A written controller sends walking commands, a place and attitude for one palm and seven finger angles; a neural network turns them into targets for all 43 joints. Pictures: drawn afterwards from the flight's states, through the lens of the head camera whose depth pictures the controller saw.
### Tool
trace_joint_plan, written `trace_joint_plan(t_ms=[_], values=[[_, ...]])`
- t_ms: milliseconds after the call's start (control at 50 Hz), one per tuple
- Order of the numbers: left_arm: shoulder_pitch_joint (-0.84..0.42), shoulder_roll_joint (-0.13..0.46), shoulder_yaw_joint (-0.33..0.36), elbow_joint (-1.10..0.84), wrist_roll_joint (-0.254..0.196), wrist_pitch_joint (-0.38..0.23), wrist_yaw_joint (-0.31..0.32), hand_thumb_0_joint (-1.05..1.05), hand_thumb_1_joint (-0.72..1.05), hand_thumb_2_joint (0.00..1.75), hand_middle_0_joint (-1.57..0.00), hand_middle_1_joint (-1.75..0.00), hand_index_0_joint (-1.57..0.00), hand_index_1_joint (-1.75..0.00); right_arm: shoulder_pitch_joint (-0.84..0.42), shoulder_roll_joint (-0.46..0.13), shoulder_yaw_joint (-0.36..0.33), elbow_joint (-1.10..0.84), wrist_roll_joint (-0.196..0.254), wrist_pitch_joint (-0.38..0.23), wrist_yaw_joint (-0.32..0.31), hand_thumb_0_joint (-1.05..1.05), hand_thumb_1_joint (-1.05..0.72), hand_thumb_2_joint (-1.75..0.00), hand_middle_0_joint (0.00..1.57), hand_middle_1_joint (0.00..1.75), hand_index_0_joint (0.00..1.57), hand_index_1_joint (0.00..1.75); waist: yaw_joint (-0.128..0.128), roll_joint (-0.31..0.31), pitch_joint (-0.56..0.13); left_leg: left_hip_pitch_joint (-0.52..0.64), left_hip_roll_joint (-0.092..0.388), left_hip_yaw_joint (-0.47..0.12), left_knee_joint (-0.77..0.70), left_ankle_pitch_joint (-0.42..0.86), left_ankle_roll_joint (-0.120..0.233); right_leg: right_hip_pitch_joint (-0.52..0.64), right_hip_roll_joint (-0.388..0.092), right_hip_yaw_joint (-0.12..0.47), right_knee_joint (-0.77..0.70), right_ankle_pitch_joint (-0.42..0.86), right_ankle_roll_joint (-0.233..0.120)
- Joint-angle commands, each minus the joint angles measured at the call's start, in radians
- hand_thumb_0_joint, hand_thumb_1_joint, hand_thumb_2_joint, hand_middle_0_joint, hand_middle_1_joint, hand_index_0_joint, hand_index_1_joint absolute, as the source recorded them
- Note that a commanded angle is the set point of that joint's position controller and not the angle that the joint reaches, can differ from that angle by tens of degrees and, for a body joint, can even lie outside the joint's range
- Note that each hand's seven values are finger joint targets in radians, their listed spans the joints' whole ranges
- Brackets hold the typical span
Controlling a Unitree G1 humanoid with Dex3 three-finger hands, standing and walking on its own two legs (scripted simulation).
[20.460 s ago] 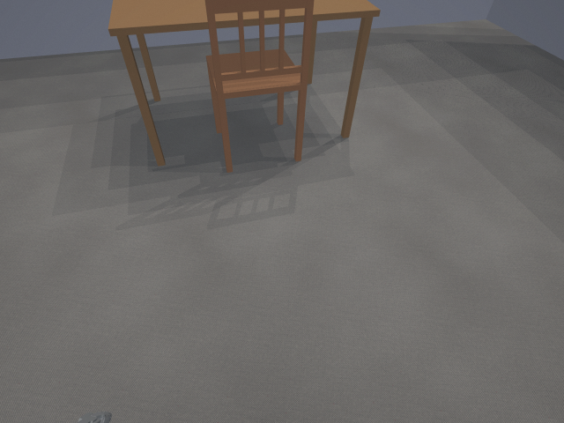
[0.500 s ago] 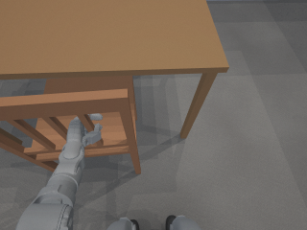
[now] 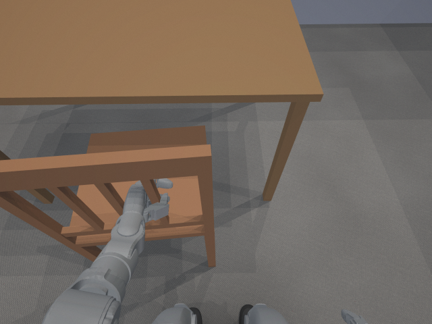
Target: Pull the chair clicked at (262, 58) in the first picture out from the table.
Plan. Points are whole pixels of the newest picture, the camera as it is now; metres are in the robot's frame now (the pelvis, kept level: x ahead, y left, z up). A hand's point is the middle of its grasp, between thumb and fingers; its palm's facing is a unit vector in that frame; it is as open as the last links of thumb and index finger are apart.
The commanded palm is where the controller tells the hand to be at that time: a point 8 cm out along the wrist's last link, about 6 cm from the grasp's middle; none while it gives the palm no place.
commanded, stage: step backward, pulling the chair out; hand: left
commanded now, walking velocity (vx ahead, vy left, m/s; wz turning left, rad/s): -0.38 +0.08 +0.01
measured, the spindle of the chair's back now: (118, 204) +0.36 +0.23 -0.08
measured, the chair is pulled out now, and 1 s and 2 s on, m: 0.18 0.27 0.52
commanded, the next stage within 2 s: stop walking, hand still on the chair in 1.96 s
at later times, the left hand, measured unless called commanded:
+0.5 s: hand (161, 215) +0.33 +0.13 -0.06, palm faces +0.03 -0.98 -0.19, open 5.1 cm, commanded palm +0.32 +0.18 -0.05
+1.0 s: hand (156, 250) +0.26 +0.13 -0.06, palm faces -0.02 -0.98 -0.19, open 5.1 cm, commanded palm +0.25 +0.18 -0.05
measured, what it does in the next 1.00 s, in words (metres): walks backwards: right foot, then left foot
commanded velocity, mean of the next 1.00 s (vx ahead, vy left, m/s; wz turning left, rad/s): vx -0.38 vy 0.01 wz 0.03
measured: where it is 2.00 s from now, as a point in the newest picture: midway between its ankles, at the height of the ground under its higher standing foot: outside the picture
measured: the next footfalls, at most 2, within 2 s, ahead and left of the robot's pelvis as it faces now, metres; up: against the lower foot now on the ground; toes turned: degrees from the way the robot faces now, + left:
right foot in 0.34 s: -0.01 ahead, -0.13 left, +0.00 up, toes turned -3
left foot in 0.62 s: +0.01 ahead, +0.14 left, +0.00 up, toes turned -1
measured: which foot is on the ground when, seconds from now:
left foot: down 0.00-0.44, up 0.46-0.60, down 0.62-0.88, up 0.90-1.00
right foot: down 0.00-0.18, up 0.20-0.32, down 0.34-1.00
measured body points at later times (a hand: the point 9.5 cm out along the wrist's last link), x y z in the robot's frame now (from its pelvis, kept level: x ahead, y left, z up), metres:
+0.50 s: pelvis -0.04 -0.01 +0.00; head +0.04 -0.02 +0.44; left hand +0.32 +0.18 -0.04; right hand +0.05 -0.26 -0.14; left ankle +0.04 +0.11 -0.71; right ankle +0.01 -0.14 -0.72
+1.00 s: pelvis -0.12 +0.01 +0.00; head -0.02 -0.01 +0.44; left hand +0.25 +0.18 -0.04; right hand -0.03 -0.26 -0.13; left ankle -0.11 +0.14 -0.71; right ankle -0.05 -0.13 -0.72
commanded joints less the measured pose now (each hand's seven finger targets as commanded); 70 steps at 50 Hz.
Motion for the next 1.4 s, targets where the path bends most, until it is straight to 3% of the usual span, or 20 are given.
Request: trace_joint_plan(t_ms=[0,160,220,320,380,420,500,600,660,720,780,840,880,1000,1080,1160,1220,1260,1300,1380], values=[[-0.349,0.201,0.014,-0.174,0.039,-0.068,0.029,0.00,0.90,0.90,-0.50,-1.45,-0.50,-1.45,0.070,-0.133,-0.042,-0.055,-0.010,-0.053,-0.008,0.00,-0.90,-0.90,0.20,0.30,0.20,0.30,-0.002,-0.125,-0.365,0.212,0.029,-0.093,-0.001,-0.114,-0.015,0.119,-0.258,0.256,-0.290,-0.150,-0.057],[-0.402,0.119,-0.023,-0.217,0.029,-0.070,0.022,0.00,0.90,0.90,-0.50,-1.45,-0.50,-1.45,0.008,-0.141,-0.024,-0.082,-0.023,-0.062,-0.020,0.00,-0.90,-0.90,0.20,0.30,0.20,0.30,0.017,0.155,-0.329,0.207,0.301,-0.374,-0.336,-0.103,0.087,0.047,-0.025,0.052,0.197,-0.239,0.000],[-0.402,0.149,0.013,-0.193,0.034,-0.062,0.019,0.00,0.90,0.90,-0.50,-1.45,-0.50,-1.45,0.035,-0.133,-0.031,-0.053,-0.046,-0.074,-0.017,0.00,-0.90,-0.90,0.20,0.30,0.20,0.30,0.015,0.077,-0.385,0.358,0.323,-0.319,-0.207,0.322,0.115,0.052,-0.031,0.060,0.180,-0.256,0.006],[-0.408,0.162,0.032,-0.163,0.057,-0.062,0.006,0.00,0.90,0.90,-0.50,-1.45,-0.50,-1.45,0.042,-0.144,-0.040,-0.029,-0.057,-0.092,0.000,0.00,-0.90,-0.90,0.20,0.30,0.20,0.30,0.012,0.165,-0.337,0.291,0.274,-0.236,-0.134,0.309,0.080,0.169,-0.038,0.045,-0.010,-0.075,0.006],[-0.391,0.209,0.061,-0.157,0.056,-0.050,0.009,0.00,0.90,0.90,-0.50,-1.45,-0.50,-1.45,0.015,-0.135,-0.054,-0.047,-0.043,-0.087,-0.004,0.00,-0.90,-0.90,0.20,0.30,0.20,0.30,0.018,0.021,-0.354,0.108,0.180,-0.146,-0.072,0.028,0.008,0.262,-0.130,0.139,-0.065,-0.013,-0.025],[-0.348,0.270,0.088,-0.153,0.050,-0.049,0.022,0.00,0.90,0.90,-0.50,-1.45,-0.50,-1.45,0.035,-0.129,-0.061,-0.047,-0.032,-0.085,-0.005,0.00,-0.90,-0.90,0.20,0.30,0.20,0.30,0.011,-0.136,-0.372,0.154,0.038,-0.067,0.165,-0.170,-0.053,0.160,-0.339,0.357,-0.240,-0.048,-0.119],[-0.352,0.250,0.093,-0.198,0.061,-0.006,0.019,0.00,0.90,0.90,-0.50,-1.45,-0.50,-1.45,-0.019,-0.113,-0.032,-0.037,-0.047,-0.077,-0.001,0.00,-0.90,-0.90,0.20,0.30,0.20,0.30,0.022,-0.123,-0.423,0.043,0.033,-0.175,0.211,-0.242,-0.060,0.424,-0.398,0.251,-0.100,0.628,-0.156],[-0.377,0.157,0.027,-0.231,0.043,0.016,0.003,0.00,0.90,0.90,-0.50,-1.45,-0.50,-1.45,0.019,-0.166,-0.059,-0.058,-0.039,-0.036,-0.013,0.00,-0.90,-0.90,0.20,0.30,0.20,0.30,0.010,-0.018,-0.419,0.298,0.196,-0.216,-0.148,0.538,0.021,0.291,-0.107,0.033,0.035,0.362,0.033],[-0.433,0.103,-0.004,-0.271,0.055,-0.004,-0.013,0.00,0.90,0.90,-0.50,-1.45,-0.50,-1.45,0.002,-0.132,-0.055,-0.084,-0.068,-0.026,0.012,0.00,-0.90,-0.90,0.20,0.30,0.20,0.30,0.006,0.272,-0.408,0.343,0.277,-0.280,-0.194,0.609,0.078,0.148,-0.042,0.017,0.204,-0.202,0.023],[-0.383,0.142,0.044,-0.237,0.063,-0.024,-0.007,0.00,0.90,0.90,-0.50,-1.45,-0.50,-1.45,0.062,-0.138,-0.073,-0.067,-0.067,-0.037,0.035,0.00,-0.90,-0.90,0.20,0.30,0.20,0.30,0.002,0.159,-0.448,0.511,0.286,-0.268,-0.057,0.894,0.090,0.137,-0.029,0.033,0.065,-0.065,0.011],[-0.393,0.152,0.039,-0.221,0.077,-0.037,-0.017,0.00,0.90,0.90,-0.50,-1.45,-0.50,-1.45,0.030,-0.131,-0.068,-0.073,-0.062,-0.039,0.042,0.00,-0.90,-0.90,0.20,0.30,0.20,0.30,0.003,0.162,-0.390,0.331,0.232,-0.191,-0.041,0.651,0.025,0.278,-0.076,0.054,-0.052,0.230,0.001],[-0.358,0.271,0.104,-0.209,0.062,-0.038,-0.003,0.00,0.90,0.90,-0.50,-1.45,-0.50,-1.45,0.034,-0.129,-0.077,-0.075,-0.037,-0.033,0.014,0.00,-0.90,-0.90,0.20,0.30,0.20,0.30,-0.004,-0.089,-0.498,0.179,0.078,-0.075,0.121,0.086,-0.065,0.459,-0.268,0.224,-0.110,0.707,-0.071],[-0.334,0.263,0.098,-0.187,0.061,-0.012,-0.007,0.00,0.90,0.90,-0.50,-1.45,-0.50,-1.45,-0.033,-0.119,-0.061,-0.092,-0.040,-0.034,0.008,0.00,-0.90,-0.90,0.20,0.30,0.20,0.30,0.032,-0.122,-0.443,0.077,0.023,-0.145,0.291,-0.269,-0.066,0.396,-0.378,0.276,-0.166,0.581,-0.135],[-0.327,0.192,0.057,-0.220,0.051,0.029,-0.005,0.00,0.90,0.90,-0.50,-1.45,-0.50,-1.45,0.010,-0.142,-0.044,-0.056,-0.048,-0.024,-0.020,0.00,-0.90,-0.90,0.20,0.30,0.20,0.30,-0.001,-0.133,-0.426,0.242,0.094,-0.129,-0.177,0.180,-0.029,0.382,-0.211,0.082,-0.068,0.490,-0.011],[-0.435,0.097,-0.015,-0.293,0.048,0.006,-0.020,0.00,0.90,0.90,-0.50,-1.45,-0.50,-1.45,-0.034,-0.120,-0.043,-0.107,-0.067,0.001,-0.002,0.00,-0.90,-0.90,0.20,0.30,0.20,0.30,0.011,0.243,-0.364,0.209,0.282,-0.269,-0.266,0.378,0.083,0.229,-0.042,0.010,0.200,-0.167,0.028],[-0.436,0.096,0.001,-0.229,0.063,-0.020,-0.012,0.00,0.90,0.90,-0.50,-1.45,-0.50,-1.45,0.047,-0.130,-0.066,-0.057,-0.069,-0.029,0.030,0.00,-0.90,-0.90,0.20,0.30,0.20,0.30,0.000,0.140,-0.399,0.474,0.285,-0.257,-0.079,0.806,0.090,0.162,-0.034,0.039,0.015,-0.076,0.011],[-0.415,0.144,0.026,-0.178,0.085,-0.040,-0.021,0.00,0.90,0.90,-0.50,-1.45,-0.50,-1.45,0.034,-0.135,-0.069,-0.040,-0.067,-0.037,0.033,0.00,-0.90,-0.90,0.20,0.30,0.20,0.30,0.000,0.121,-0.375,0.364,0.231,-0.193,-0.041,0.655,0.031,0.273,-0.079,0.062,-0.098,0.276,0.003],[-0.414,0.224,0.068,-0.196,0.067,-0.046,-0.011,0.00,0.90,0.90,-0.50,-1.45,-0.50,-1.45,0.041,-0.128,-0.078,-0.044,-0.046,-0.035,0.013,0.00,-0.90,-0.90,0.20,0.30,0.20,0.30,-0.016,-0.077,-0.482,0.268,0.137,-0.091,0.015,0.388,-0.034,0.437,-0.174,0.144,-0.100,0.602,-0.018],[-0.369,0.238,0.072,-0.179,0.063,-0.034,-0.016,0.00,0.90,0.90,-0.50,-1.45,-0.50,-1.45,-0.027,-0.116,-0.069,-0.076,-0.040,-0.039,0.004,0.00,-0.90,-0.90,0.20,0.30,0.20,0.30,0.015,-0.120,-0.442,0.146,0.031,-0.102,0.189,-0.180,-0.062,0.381,-0.323,0.249,-0.183,0.556,-0.100],[-0.318,0.194,0.069,-0.159,0.059,0.003,-0.013,0.00,0.90,0.90,-0.50,-1.45,-0.50,-1.45,-0.004,-0.112,-0.037,-0.044,-0.054,-0.052,-0.007,0.00,-0.90,-0.90,0.20,0.30,0.20,0.30,0.009,-0.154,-0.404,0.152,0.045,-0.144,0.022,-0.159,-0.052,0.397,-0.290,0.150,-0.126,0.530,-0.092]])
